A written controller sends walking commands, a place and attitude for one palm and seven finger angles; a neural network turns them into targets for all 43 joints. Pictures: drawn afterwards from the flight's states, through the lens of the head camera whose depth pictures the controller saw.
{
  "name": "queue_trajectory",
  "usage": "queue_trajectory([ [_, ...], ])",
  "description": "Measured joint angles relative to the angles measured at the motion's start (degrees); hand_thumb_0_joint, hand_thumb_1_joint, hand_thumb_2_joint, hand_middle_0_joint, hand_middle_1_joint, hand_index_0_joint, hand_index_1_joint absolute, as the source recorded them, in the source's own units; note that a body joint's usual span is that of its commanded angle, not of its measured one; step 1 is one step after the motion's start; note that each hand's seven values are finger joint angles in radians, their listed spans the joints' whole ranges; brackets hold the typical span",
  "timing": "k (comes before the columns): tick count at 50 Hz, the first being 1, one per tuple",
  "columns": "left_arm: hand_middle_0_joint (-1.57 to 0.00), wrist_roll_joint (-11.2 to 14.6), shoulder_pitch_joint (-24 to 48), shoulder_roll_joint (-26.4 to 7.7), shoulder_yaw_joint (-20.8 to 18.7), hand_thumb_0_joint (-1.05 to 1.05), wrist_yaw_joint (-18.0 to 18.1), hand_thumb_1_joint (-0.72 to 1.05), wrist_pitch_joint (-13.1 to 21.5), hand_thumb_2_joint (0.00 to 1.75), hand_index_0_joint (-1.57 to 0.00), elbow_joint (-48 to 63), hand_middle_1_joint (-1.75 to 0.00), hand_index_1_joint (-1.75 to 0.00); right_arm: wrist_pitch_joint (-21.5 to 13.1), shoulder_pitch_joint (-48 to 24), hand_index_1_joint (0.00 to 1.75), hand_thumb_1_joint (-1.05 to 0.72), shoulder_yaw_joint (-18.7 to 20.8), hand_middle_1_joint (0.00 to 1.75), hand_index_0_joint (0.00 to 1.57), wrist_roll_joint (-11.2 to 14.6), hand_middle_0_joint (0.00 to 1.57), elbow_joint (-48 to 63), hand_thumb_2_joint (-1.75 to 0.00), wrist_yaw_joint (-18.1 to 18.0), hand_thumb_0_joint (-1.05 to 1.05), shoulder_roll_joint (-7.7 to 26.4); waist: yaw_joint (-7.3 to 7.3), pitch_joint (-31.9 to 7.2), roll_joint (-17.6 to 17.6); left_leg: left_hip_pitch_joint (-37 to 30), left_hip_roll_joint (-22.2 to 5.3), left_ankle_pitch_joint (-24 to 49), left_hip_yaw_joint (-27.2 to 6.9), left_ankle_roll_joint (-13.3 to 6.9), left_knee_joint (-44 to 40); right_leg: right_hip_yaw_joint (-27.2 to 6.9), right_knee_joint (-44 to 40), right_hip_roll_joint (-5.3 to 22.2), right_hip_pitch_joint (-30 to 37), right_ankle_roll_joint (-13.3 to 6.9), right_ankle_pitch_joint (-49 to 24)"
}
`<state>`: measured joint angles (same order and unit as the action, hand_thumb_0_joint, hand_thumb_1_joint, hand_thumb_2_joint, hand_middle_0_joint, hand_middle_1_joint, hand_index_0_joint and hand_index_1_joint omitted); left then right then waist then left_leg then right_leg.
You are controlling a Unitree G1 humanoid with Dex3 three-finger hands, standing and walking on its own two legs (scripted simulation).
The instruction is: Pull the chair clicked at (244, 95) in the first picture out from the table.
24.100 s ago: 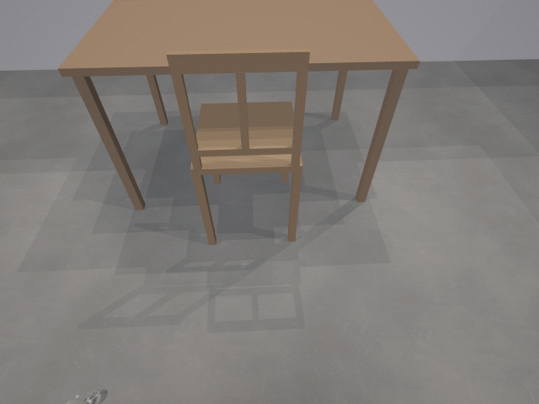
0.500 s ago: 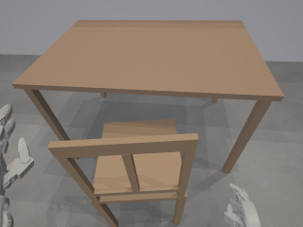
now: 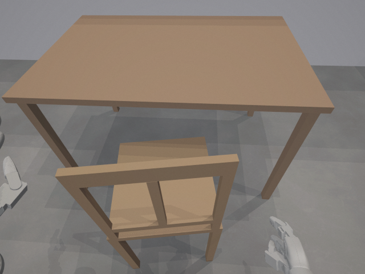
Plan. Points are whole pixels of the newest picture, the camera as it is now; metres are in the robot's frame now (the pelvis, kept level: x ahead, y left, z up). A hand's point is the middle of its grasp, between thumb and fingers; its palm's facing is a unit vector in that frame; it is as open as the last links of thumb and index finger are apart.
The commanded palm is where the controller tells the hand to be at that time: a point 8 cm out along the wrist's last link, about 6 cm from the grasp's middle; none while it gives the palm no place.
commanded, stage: step back with the hand held close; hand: left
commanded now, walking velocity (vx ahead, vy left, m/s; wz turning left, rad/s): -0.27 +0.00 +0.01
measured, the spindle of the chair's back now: (158, 203) +0.30 +0.10 -0.09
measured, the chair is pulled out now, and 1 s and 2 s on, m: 0.16 0.16 0.16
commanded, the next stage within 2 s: stop stepping back and stand still in 1.46 s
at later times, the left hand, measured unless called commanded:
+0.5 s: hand (4, 236) +0.13 +0.27 +0.16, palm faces +0.47 -0.76 -0.45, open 7.4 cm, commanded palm +0.08 +0.30 +0.18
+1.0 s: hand out of the picture +0.10 +0.27 +0.16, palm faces +0.49 -0.71 -0.51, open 7.4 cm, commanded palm +0.04 +0.30 +0.18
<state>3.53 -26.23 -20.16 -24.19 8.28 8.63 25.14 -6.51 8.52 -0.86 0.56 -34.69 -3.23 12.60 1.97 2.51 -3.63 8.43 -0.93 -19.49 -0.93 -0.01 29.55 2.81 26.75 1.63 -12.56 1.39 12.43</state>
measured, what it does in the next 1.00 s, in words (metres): shifts its weight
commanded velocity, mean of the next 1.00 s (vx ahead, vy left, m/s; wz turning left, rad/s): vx -0.32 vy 0.00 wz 0.00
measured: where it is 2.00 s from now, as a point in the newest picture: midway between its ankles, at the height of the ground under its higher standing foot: outside the picture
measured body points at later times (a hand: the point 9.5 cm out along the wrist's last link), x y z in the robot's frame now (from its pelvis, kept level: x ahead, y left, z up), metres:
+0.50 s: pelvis -0.06 +0.00 -0.01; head -0.05 +0.00 +0.44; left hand +0.10 +0.31 +0.18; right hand +0.11 -0.24 -0.09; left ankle -0.04 +0.12 -0.74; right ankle +0.02 -0.14 -0.74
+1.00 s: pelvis -0.09 +0.00 -0.02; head -0.07 +0.01 +0.43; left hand +0.07 +0.31 +0.19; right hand +0.08 -0.24 -0.10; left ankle -0.04 +0.12 -0.74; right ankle +0.01 -0.13 -0.74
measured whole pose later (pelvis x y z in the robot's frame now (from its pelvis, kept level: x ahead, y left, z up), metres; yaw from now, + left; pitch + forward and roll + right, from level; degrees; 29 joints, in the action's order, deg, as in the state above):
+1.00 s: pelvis -0.09 +0.00 -0.02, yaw +2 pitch +0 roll -2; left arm 0.5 -31.1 -25.0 -28.6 10.0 12.6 32.6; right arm -7.3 11.8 0.7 0.1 -34.0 -4.4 11.1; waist 0.1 2.8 0.5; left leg 25.8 -0.8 -17.1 -2.4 0.0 42.7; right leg 0.2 36.5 -0.4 -26.7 1.0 10.0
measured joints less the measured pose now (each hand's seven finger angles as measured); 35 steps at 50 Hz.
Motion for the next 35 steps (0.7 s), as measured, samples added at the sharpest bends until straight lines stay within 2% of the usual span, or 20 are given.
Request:
queue_trajectory([
  [5, -0.21, -0.54, -4.59, -0.04, 2.0, 0.02, -0.51, 0.89, -0.72, 0.9, -0.21, 1.13, -0.3, -0.3, 2.24, -0.2, 0.3, -0.9, 0.87, 0.3, 0.21, -0.07, 0.21, 0.94, -0.9, -0.45, 0.01, 0.07, -1.33, 0.15, -0.02, 2.46, 0.43, 0.93, 0.41, -0.28, 0.22, -0.45, -0.05, 0.39, -2.44, 0.27, -1.15],
  [10, -0.21, -0.49, -6.71, -2.05, 1.49, 0.02, -0.2, 0.89, -0.46, 0.9, -0.21, 3.45, -0.3, -0.3, 2.88, 0.49, 0.3, -0.9, 1.46, 0.3, 0.2, 0.23, 0.21, 0.72, -0.9, -1.27, 0.01, -0.19, -1.23, 0.7, 0.97, 4.86, 0.61, 1.33, 0.2, -0.2, 1.81, -0.3, 1.3, 0.6, -4.62, 0.15, -1.59],
  [16, -0.21, -0.42, -6.0, -2.62, -0.32, 0.02, 1.11, 0.89, 0.26, 0.9, -0.21, 4.1, -0.3, -0.3, 2.7, 1.11, 0.3, -0.9, 1.61, 0.3, 0.2, 0.5, 0.21, 0.13, -0.9, -1.65, 0.01, -0.24, -0.91, 0.2, 1.36, 7.64, 0.41, 1.65, -0.22, -0.01, 4.23, 0.06, 2.44, 0.42, -6.69, -0.14, -2.48],
  [25, -0.21, -1.42, -5.08, -1.56, 0.67, 0.02, 2.19, 0.89, -0.22, 0.9, -0.21, 4.12, -0.3, -0.3, 1.97, 2.55, 0.3, -0.9, 1.1, 0.3, 0.2, 0.35, 0.21, 0.9, -0.9, -2.05, 0.01, 0.15, -1.21, -1.35, 2.35, 11.22, 0.25, 2.58, -0.33, -0.35, 6.63, 0.05, 2.75, 0.17, -9.25, -0.17, -4.17],
  [29, -0.21, -2.1, -4.95, -2.71, -0.39, 0.02, 2.35, 0.89, 0.58, 0.9, -0.21, 4.84, -0.3, -0.3, 0.84, 3.72, 0.3, -0.9, 0.94, 0.3, 0.2, 0.37, 0.21, 1.67, -0.9, -1.93, 0.01, -0.2, -1.71, -1.06, 3.03, 12.08, 0.55, 2.72, -0.84, -0.33, 7.85, -0.51, 4.1, -0.14, -9.96, -0.15, -4.16],
  [35, -0.21, -2.61, -3.95, -2.39, -1.56, 0.02, 2.25, 0.89, 2.26, 0.9, -0.21, 5.25, -0.3, -0.3, -0.18, 4.48, 0.3, -0.9, 0.97, 0.3, 0.21, 0.08, 0.21, 1.23, -0.9, -1.26, 0.01, -0.47, -1.12, -0.98, 2.65, 13.59, 0.08, 1.31, -1.11, -0.24, 10.89, -0.38, 6.71, -0.62, -11.28, -0.55, -3.47],
])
